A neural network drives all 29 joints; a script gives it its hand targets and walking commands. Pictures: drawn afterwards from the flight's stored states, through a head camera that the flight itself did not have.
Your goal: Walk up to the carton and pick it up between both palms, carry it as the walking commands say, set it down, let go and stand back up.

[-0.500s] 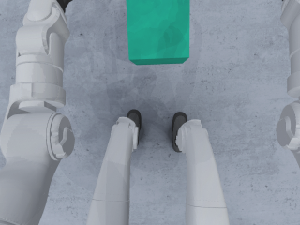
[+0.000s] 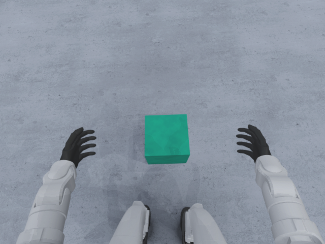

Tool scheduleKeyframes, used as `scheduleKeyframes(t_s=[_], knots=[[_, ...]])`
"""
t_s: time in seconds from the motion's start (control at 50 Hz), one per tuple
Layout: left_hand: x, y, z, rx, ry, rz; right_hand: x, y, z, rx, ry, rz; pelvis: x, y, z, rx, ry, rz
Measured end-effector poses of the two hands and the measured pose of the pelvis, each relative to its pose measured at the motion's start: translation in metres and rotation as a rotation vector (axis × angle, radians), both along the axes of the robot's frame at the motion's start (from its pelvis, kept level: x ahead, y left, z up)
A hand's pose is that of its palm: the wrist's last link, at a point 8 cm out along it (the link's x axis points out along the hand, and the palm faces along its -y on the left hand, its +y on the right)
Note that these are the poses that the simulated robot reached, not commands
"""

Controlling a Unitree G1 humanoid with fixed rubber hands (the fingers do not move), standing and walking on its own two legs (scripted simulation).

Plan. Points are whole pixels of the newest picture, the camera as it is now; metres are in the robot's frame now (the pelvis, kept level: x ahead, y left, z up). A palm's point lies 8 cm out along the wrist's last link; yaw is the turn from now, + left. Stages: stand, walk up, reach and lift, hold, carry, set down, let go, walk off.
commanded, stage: let go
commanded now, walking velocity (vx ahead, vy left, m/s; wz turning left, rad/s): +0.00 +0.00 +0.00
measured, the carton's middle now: (166, 140) +0.54 +0.03 -0.62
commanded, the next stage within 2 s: stand in 0.82 s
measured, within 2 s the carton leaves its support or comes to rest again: neither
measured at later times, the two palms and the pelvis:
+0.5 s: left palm (52, 203) +0.21 +0.25 -0.02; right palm (289, 202) +0.23 -0.24 -0.02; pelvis +0.06 +0.00 +0.04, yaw +0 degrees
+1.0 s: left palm (37, 201) +0.21 +0.28 +0.00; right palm (291, 209) +0.22 -0.25 -0.03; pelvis +0.07 +0.01 +0.04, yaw +0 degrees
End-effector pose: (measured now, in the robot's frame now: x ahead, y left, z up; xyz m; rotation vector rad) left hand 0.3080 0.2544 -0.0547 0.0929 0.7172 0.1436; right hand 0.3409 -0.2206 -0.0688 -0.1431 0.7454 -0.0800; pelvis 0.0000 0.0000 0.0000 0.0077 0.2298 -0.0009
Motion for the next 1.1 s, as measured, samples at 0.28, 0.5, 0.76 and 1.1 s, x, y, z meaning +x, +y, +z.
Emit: scheduleKeyframes(t_s=[0.28,0.5,0.76,1.1], knots=[[-0.086,-0.003,0.023,0.015,0.084,0.034,-0.083,-0.021,0.026,-0.022,0.054,-0.020,0.043,-0.004,0.034,0.003,-0.174,0.002],[-0.102,-0.002,0.038,0.010,0.063,0.025,-0.111,-0.022,0.048,-0.018,0.016,-0.013,0.056,-0.001,0.043,-0.001,-0.301,0.003],[-0.111,0.004,0.035,0.009,0.111,0.041,-0.117,-0.018,0.052,-0.014,0.012,-0.010,0.053,0.004,0.043,-0.005,-0.347,0.005],[-0.092,0.028,0.056,0.168,-0.050,0.051,-0.119,-0.031,0.036,-0.075,0.070,-0.052,0.073,0.007,0.043,-0.007,-0.289,0.007]])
